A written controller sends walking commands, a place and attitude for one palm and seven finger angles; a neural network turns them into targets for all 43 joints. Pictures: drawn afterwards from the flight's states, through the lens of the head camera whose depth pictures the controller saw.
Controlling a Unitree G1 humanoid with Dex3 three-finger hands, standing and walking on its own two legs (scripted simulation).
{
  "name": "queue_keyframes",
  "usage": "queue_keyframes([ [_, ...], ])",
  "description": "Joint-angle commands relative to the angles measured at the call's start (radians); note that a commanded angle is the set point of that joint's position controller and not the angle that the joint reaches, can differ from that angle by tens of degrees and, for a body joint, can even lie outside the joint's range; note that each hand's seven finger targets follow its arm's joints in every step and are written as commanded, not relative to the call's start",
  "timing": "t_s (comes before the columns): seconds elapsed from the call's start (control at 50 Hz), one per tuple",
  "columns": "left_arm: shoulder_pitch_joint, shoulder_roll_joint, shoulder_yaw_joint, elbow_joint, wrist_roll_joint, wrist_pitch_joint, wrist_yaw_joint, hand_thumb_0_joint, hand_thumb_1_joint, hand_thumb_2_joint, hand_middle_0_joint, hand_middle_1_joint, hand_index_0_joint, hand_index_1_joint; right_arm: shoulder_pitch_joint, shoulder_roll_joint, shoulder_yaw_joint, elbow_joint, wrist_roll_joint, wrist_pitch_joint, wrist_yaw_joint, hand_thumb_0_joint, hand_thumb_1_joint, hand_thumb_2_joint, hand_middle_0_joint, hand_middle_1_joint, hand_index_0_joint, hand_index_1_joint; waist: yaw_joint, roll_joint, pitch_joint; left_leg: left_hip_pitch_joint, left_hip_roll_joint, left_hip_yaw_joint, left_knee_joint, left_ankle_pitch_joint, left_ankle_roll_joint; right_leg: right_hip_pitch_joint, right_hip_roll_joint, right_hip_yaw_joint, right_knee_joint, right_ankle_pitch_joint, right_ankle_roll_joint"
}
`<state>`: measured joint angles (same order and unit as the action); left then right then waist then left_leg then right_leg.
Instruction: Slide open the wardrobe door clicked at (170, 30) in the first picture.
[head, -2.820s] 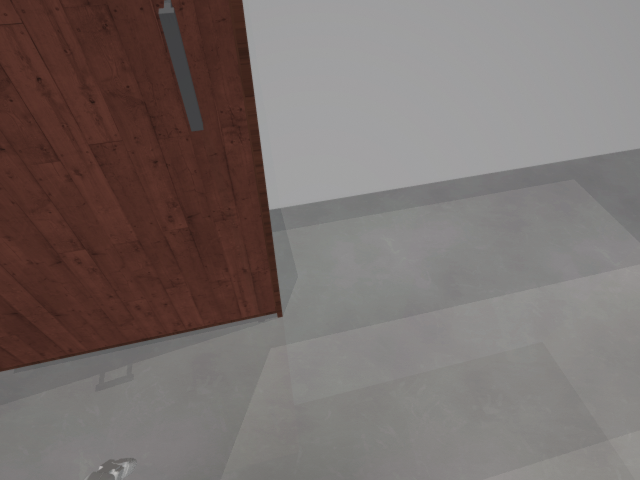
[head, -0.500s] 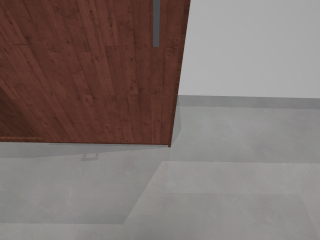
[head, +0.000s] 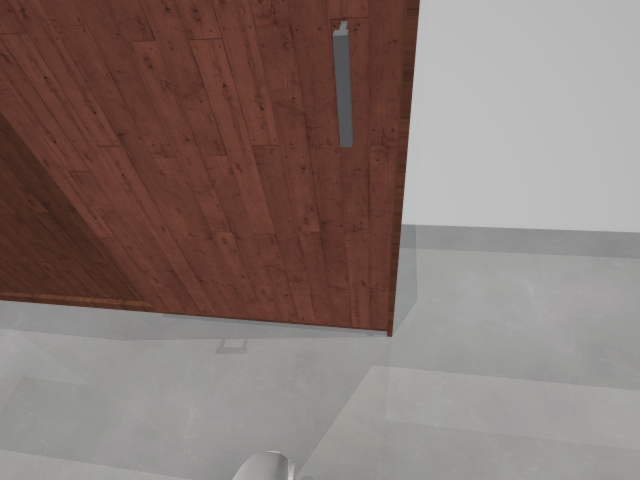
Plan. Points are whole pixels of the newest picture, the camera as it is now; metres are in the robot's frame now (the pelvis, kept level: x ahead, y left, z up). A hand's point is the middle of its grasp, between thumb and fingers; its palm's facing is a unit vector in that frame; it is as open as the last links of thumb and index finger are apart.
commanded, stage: take the last steps up to it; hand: right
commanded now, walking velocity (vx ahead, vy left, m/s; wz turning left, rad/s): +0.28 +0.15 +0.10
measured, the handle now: (345, 87) +0.69 +0.00 +0.16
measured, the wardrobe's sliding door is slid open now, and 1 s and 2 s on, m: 0.00 0.00 0.00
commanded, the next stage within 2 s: come to a stop and stand still in 0.30 s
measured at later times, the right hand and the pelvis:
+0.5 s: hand (399, 410) +0.27 -0.08 -0.19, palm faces -0.01 +0.98 -0.19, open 7.2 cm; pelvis +0.17 +0.09 -0.02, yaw +0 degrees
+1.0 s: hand (388, 475) +0.18 -0.06 -0.18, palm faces +0.04 +0.96 -0.28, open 7.4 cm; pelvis +0.17 +0.14 -0.02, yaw +1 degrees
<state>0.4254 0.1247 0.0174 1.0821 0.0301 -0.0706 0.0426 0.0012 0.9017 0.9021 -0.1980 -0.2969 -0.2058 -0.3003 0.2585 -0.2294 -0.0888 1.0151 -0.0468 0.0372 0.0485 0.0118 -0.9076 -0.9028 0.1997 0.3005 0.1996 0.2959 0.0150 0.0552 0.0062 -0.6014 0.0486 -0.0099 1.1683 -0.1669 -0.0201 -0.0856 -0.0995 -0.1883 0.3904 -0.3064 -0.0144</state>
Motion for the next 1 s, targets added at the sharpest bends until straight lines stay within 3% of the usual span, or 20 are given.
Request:
queue_keyframes([
  [0.0, 0.128, 0.143, 0.036, 0.016, -0.004, -0.017, 0.015, 0.0, 0.9, 0.9, -0.2, -0.3, -0.2, -0.3, -0.099, 0.025, 0.017, -0.067, 0.006, -0.014, 0.005, 0.0, -0.9, -0.9, 0.2, 0.3, 0.2, 0.3, 0.027, -0.187, 0.132, -0.203, 0.044, 0.043, -0.067, 0.023, -0.018, 0.074, -0.232, 0.135, -0.174, 0.374, -0.077],
  [0.14, 0.18, 0.153, 0.046, 0.068, 0.007, 0.002, 0.009, 0.0, 0.9, 0.9, -0.2, -0.3, -0.2, -0.3, -0.262, 0.039, 0.038, -0.079, 0.02, -0.036, 0.005, 0.0, -0.9, -0.9, 0.2, 0.3, 0.2, 0.3, 0.072, -0.269, 0.144, -0.007, 0.015, 0.14, -0.486, -0.012, 0.029, 0.1, -0.234, 0.051, -0.111, 0.578, -0.071],
  [0.18, 0.156, 0.171, 0.055, 0.07, 0.003, 0.007, 0.009, 0.0, 0.9, 0.9, -0.2, -0.3, -0.2, -0.3, -0.19, 0.013, 0.029, -0.057, 0.022, -0.046, -0.003, 0.0, -0.9, -0.9, 0.2, 0.3, 0.2, 0.3, 0.031, -0.264, 0.092, 0.163, -0.022, 0.159, -0.57, -0.043, 0.06, 0.079, -0.247, 0.046, -0.015, 0.742, -0.061],
  [0.22, 0.117, 0.181, 0.063, 0.068, -0.011, 0.009, 0.001, 0.0, 0.9, 0.9, -0.2, -0.3, -0.2, -0.3, 0.047, -0.042, 0.008, 0.026, 0.019, -0.069, -0.014, 0.0, -0.9, -0.9, 0.2, 0.3, 0.2, 0.3, -0.079, -0.194, -0.053, 0.514, -0.059, 0.189, -0.688, 0.066, 0.077, -0.001, -0.188, 0.006, 0.237, 0.713, -0.013],
  [0.24, 0.139, 0.141, 0.059, 0.063, -0.024, 0.01, -0.011, 0.0, 0.9, 0.9, -0.2, -0.3, -0.2, -0.3, 0.18, -0.121, -0.014, 0.067, 0.013, -0.084, -0.028, 0.0, -0.9, -0.9, 0.2, 0.3, 0.2, 0.3, -0.131, -0.044, -0.161, 0.795, 0.098, 0.035, -0.682, 0.107, 0.132, -0.226, -0.14, -0.008, 0.486, 0.435, 0.014],
  [0.26, 0.154, 0.056, 0.04, 0.031, -0.035, 0.011, -0.013, 0.0, 0.9, 0.9, -0.2, -0.3, -0.2, -0.3, 0.262, -0.204, -0.031, 0.086, 0.019, -0.091, -0.046, 0.0, -0.9, -0.9, 0.2, 0.3, 0.2, 0.3, -0.13, 0.187, -0.263, 0.96, 0.377, -0.321, -0.733, 0.314, 0.232, -0.471, 0.025, 0.015, 0.84, -0.307, 0.043],
  [0.28, 0.088, 0.067, 0.038, 0.003, -0.038, 0.022, -0.01, 0.0, 0.9, 0.9, -0.2, -0.3, -0.2, -0.3, 0.242, -0.21, -0.031, 0.083, 0.034, -0.089, -0.056, 0.0, -0.9, -0.9, 0.2, 0.3, 0.2, 0.3, -0.131, 0.123, -0.27, 0.82, 0.408, -0.335, -0.807, 0.275, 0.27, -0.474, 0.002, 0.148, 0.96, -0.319, 0.016],
  [0.3, 0.028, 0.053, 0.046, -0.009, -0.033, 0.029, -0.012, 0.0, 0.9, 0.9, -0.2, -0.3, -0.2, -0.3, 0.15, -0.171, -0.018, 0.06, 0.034, -0.08, -0.061, 0.0, -0.9, -0.9, 0.2, 0.3, 0.2, 0.3, -0.107, 0.105, -0.165, 0.68, 0.373, -0.308, -0.85, 0.146, 0.266, -0.508, -0.029, 0.165, 1.01, -0.249, 0.016],
  [0.34, -0.003, 0.048, 0.046, -0.009, -0.01, 0.046, -0.019, 0.0, 0.9, 0.9, -0.2, -0.3, -0.2, -0.3, 0.008, -0.062, 0.015, 0.031, 0.029, -0.082, -0.076, 0.0, -0.9, -0.9, 0.2, 0.3, 0.2, 0.3, -0.031, -0.014, -0.012, 0.422, 0.302, -0.139, -0.886, 0.056, 0.227, -0.465, -0.081, 0.168, 0.924, -0.149, 0.017],
  [0.4, 0.072, 0.0, 0.031, 0.009, -0.002, 0.072, -0.019, 0.0, 0.9, 0.9, -0.2, -0.3, -0.2, -0.3, -0.069, 0.001, 0.033, 0.007, 0.017, -0.093, -0.087, 0.0, -0.9, -0.9, 0.2, 0.3, 0.2, 0.3, 0.047, 0.01, -0.005, 0.255, 0.244, 0.004, -0.894, 0.222, 0.199, -0.319, -0.067, 0.133, 0.672, -0.134, 0.04],
  [0.52, 0.01, 0.022, 0.017, 0.003, -0.022, 0.07, -0.012, 0.0, 0.9, 0.9, -0.2, -0.3, -0.2, -0.3, -0.063, -0.022, 0.04, 0.0, 0.035, -0.061, -0.088, 0.0, -0.9, -0.9, 0.2, 0.3, 0.2, 0.3, 0.035, 0.046, -0.015, 0.3, 0.168, 0.054, -0.753, 0.335, 0.146, -0.112, -0.003, 0.105, 0.152, 0.156, 0.051],
  [0.6, -0.13, 0.168, 0.04, -0.067, -0.01, 0.066, 0.003, 0.0, 0.9, 0.9, -0.2, -0.3, -0.2, -0.3, 0.011, -0.004, 0.033, -0.029, 0.037, -0.02, -0.092, 0.0, -0.9, -0.9, 0.2, 0.3, 0.2, 0.3, -0.014, -0.349, 0.025, 0.296, 0.006, 0.118, -0.454, -0.232, -0.002, -0.134, -0.253, 0.334, -0.042, 0.835, -0.136],
  [0.68, -0.221, 0.217, 0.062, -0.118, 0.001, 0.077, 0.009, 0.0, 0.9, 0.9, -0.2, -0.3, -0.2, -0.3, 0.017, -0.01, 0.019, -0.04, 0.031, -0.011, -0.088, 0.0, -0.9, -0.9, 0.2, 0.3, 0.2, 0.3, -0.016, -0.2, -0.033, 0.165, -0.006, 0.024, -0.223, -0.401, 0.003, -0.003, -0.268, 0.287, 0.018, 0.916, -0.202],
  [0.78, -0.263, 0.239, 0.083, -0.144, -0.001, 0.093, -0.005, 0.0, 0.9, 0.9, -0.2, -0.3, -0.2, -0.3, 0.042, -0.003, 0.019, -0.06, 0.03, -0.01, -0.085, 0.0, -0.9, -0.9, 0.2, 0.3, 0.2, 0.3, -0.011, -0.205, -0.106, 0.238, -0.008, 0.052, -0.366, -0.327, -0.003, 0.014, -0.223, 0.218, 0.04, 0.779, -0.161],
  [0.84, -0.293, 0.221, 0.084, -0.15, -0.013, 0.1, -0.02, 0.0, 0.9, 0.9, -0.2, -0.3, -0.2, -0.3, 0.135, -0.01, 0.022, -0.031, 0.023, -0.022, -0.086, 0.0, -0.9, -0.9, 0.2, 0.3, 0.2, 0.3, -0.05, -0.159, -0.109, 0.407, 0.0, 0.082, -0.679, -0.051, -0.012, -0.099, -0.154, 0.171, 0.108, 0.438, -0.085],
  [0.86, -0.273, 0.171, 0.077, -0.154, -0.021, 0.099, -0.027, 0.0, 0.9, 0.9, -0.2, -0.3, -0.2, -0.3, 0.13, -0.057, 0.023, -0.037, 0.014, -0.034, -0.089, 0.0, -0.9, -0.9, 0.2, 0.3, 0.2, 0.3, -0.043, -0.005, -0.077, 0.434, 0.079, -0.034, -0.818, 0.076, 0.009, -0.177, -0.067, 0.14, 0.192, 0.228, -0.026],
  [0.88, -0.268, 0.103, 0.063, -0.175, -0.026, 0.102, -0.037, 0.0, 0.9, 0.9, -0.2, -0.3, -0.2, -0.3, 0.082, -0.131, 0.016, -0.048, 0.009, -0.042, -0.091, 0.0, -0.9, -0.9, 0.2, 0.3, 0.2, 0.3, -0.019, 0.217, -0.02, 0.414, 0.281, -0.249, -0.877, 0.167, 0.088, -0.31, 0.052, 0.074, 0.266, -0.107, 0.037],
  [0.9, -0.32, 0.12, 0.063, -0.189, -0.021, 0.119, -0.038, 0.0, 0.9, 0.9, -0.2, -0.3, -0.2, -0.3, 0.089, -0.155, 0.017, -0.065, 0.013, -0.037, -0.086, 0.0, -0.9, -0.9, 0.2, 0.3, 0.2, 0.3, -0.062, 0.146, -0.008, 0.292, 0.36, -0.289, -0.928, 0.098, 0.175, -0.272, 0.066, 0.15, 0.4, -0.232, 0.037],
  [0.94, -0.32, 0.134, 0.065, -0.167, -0.011, 0.135, -0.041, 0.0, 0.9, 0.9, -0.2, -0.3, -0.2, -0.3, 0.033, -0.134, 0.019, -0.057, 0.013, -0.041, -0.088, 0.0, -0.9, -0.9, 0.2, 0.3, 0.2, 0.3, -0.036, 0.193, 0.065, 0.237, 0.308, -0.292, -0.951, -0.046, 0.174, -0.333, 0.06, 0.218, 0.556, -0.161, 0.029],
  [0.98, -0.264, 0.14, 0.065, -0.128, -0.009, 0.126, -0.05, 0.0, 0.9, 0.9, -0.2, -0.3, -0.2, -0.3, 0.012, -0.12, 0.019, -0.061, 0.014, -0.045, -0.087, 0.0, -0.9, -0.9, 0.2, 0.3, 0.2, 0.3, -0.022, 0.106, 0.066, 0.289, 0.259, -0.204, -0.922, -0.034, 0.146, -0.362, 0.052, 0.204, 0.611, -0.072, 0.039],
])
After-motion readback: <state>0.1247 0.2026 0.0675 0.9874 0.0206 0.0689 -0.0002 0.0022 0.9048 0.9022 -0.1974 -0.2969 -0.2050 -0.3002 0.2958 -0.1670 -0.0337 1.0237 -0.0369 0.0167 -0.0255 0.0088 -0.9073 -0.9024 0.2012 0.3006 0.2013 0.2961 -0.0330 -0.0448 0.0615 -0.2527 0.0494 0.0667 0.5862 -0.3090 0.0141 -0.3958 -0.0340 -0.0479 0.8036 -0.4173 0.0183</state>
